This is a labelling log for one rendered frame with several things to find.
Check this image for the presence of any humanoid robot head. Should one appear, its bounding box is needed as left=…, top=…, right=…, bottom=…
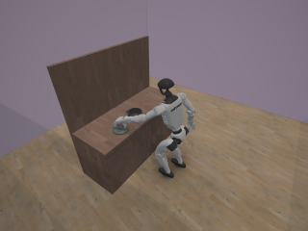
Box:
left=157, top=78, right=178, bottom=105

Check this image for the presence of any robot right foot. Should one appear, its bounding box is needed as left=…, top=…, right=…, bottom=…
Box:
left=171, top=158, right=186, bottom=168

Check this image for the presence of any right robot hand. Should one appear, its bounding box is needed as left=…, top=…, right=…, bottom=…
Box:
left=187, top=123, right=195, bottom=132

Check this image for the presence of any robot left forearm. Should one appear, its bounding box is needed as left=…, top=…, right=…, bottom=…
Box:
left=121, top=115, right=143, bottom=123

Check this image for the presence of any right robot upper arm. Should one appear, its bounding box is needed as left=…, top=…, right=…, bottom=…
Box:
left=176, top=92, right=195, bottom=115

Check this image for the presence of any table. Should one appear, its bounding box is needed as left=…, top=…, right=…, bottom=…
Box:
left=46, top=36, right=175, bottom=194

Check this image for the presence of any robot right forearm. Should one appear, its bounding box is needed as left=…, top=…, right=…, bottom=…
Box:
left=187, top=111, right=195, bottom=124

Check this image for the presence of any lid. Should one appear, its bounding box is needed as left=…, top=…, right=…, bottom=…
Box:
left=113, top=123, right=129, bottom=135

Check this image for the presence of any left robot hand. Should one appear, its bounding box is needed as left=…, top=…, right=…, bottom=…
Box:
left=113, top=116, right=127, bottom=129

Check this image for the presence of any left robot upper arm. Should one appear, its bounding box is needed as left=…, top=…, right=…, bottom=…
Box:
left=141, top=105, right=167, bottom=122

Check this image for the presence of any pot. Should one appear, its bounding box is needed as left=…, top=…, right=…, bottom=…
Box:
left=126, top=108, right=144, bottom=116

